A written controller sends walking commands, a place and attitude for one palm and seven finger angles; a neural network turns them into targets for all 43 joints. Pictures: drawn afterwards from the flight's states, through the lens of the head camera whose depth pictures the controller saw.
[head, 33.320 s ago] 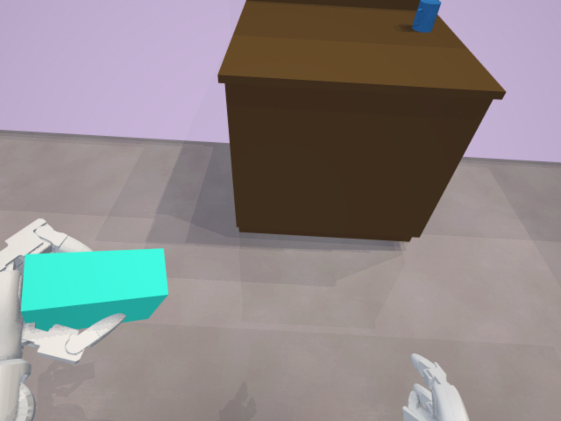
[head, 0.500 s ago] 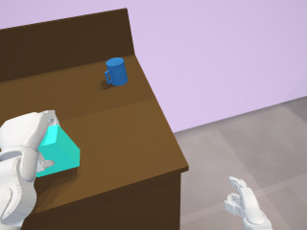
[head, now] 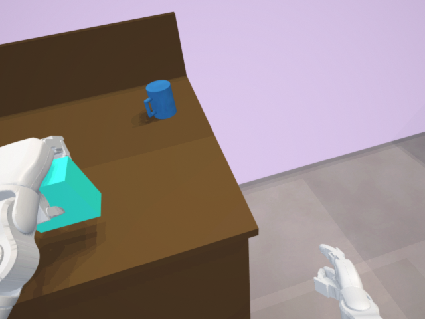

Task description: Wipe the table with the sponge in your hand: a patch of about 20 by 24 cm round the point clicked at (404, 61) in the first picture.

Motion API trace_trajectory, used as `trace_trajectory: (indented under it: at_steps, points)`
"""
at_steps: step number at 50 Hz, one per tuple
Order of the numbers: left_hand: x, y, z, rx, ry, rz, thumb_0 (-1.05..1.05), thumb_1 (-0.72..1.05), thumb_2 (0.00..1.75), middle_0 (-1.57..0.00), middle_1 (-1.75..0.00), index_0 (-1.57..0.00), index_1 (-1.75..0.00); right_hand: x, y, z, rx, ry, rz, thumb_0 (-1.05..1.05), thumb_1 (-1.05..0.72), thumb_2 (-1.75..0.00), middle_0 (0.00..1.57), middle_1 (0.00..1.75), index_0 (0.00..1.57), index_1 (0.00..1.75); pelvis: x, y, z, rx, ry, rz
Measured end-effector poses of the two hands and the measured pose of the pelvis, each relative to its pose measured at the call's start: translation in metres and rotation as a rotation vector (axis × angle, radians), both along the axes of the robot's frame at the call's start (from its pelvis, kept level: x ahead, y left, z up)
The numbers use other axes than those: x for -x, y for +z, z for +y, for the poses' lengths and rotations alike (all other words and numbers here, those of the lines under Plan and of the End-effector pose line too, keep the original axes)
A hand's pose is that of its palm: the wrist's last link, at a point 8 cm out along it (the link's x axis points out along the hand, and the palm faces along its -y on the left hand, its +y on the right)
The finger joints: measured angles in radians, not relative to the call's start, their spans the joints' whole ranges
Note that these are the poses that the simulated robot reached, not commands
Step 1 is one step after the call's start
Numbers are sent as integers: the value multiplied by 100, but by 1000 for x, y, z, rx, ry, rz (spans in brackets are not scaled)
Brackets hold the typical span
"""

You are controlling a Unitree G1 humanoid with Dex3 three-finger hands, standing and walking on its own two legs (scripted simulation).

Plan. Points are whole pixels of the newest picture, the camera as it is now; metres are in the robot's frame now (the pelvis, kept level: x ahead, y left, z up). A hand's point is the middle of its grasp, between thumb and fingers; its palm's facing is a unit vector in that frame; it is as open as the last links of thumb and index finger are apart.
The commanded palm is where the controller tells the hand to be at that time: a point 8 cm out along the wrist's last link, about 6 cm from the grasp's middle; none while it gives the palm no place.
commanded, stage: lift the sponge slowly off the table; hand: left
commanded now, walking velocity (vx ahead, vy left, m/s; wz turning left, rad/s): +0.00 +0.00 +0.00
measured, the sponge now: (60, 202) +0.23 +0.32 +0.14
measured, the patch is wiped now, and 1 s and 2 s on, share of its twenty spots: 1.00 1.00 1.00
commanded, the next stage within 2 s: bring the sponge back beside the body in 0.32 s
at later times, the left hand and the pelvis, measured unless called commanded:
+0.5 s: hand (37, 181) +0.23 +0.33 +0.20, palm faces +0.12 -0.03 -0.99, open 9.5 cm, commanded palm +0.19 +0.33 +0.27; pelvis +0.00 +0.01 +0.00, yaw +0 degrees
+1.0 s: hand (47, 188) +0.22 +0.31 +0.19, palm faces +0.20 -0.10 -0.97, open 9.6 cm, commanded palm +0.18 +0.31 +0.27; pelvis +0.00 +0.02 +0.00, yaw +0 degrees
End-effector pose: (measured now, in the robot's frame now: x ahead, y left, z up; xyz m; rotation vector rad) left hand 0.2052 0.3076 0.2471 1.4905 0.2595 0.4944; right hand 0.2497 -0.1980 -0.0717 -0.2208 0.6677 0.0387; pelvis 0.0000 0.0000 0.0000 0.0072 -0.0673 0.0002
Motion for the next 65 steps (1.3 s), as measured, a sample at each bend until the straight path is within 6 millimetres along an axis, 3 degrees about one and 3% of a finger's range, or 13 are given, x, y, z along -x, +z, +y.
trace_trajectory:
  at_steps: [11, 22, 33, 44, 51, 65]
  points:
    - [8, 7, 5, -4, -9, 10, -1, -48, 108, -78, -136, -80, -140, -4, -1, 1, 15, 2, -2, 2, -90, -90, 20, 30, 20, 30, 0, -1, 4, 1, 6, 4]
    - [-2, 5, 19, 20, 18, 22, -1, -48, 108, -78, -136, -80, -140, -1, 1, 15, 12, 17, 2, 2, -90, -90, 20, 30, 20, 30, 3, 0, 9, 3, 10, 10]
    - [-1, 2, 4, 21, -78, -10, -1, -49, 108, -78, -136, -80, -140, 1, 1, 25, 8, 24, 3, 2, -90, -90, 20, 30, 20, 30, 2, 1, 18, 4, 3, 4]
    - [6, 4, 3, 56, -41, -62, -1, -49, 108, -78, -136, -80, -140, -6, 5, 36, -29, 43, -6, 2, -90, -90, 20, 30, 20, 30, 0, 1, 19, 2, -7, 6]
    - [11, -5, -4, 82, -39, -52, -1, -49, 108, -78, -136, -80, -140, -12, 9, 34, -16, 52, -22, 2, -90, -90, 20, 30, 20, 30, -1, 1, 16, 2, -4, 0]
    - [13, -4, -18, 84, -32, -67, -1, -49, 108, -78, -136, -80, -140, -16, 11, 18, -19, 31, -34, 2, -90, -90, 20, 30, 20, 30, -5, 1, 6, 0, -11, -5]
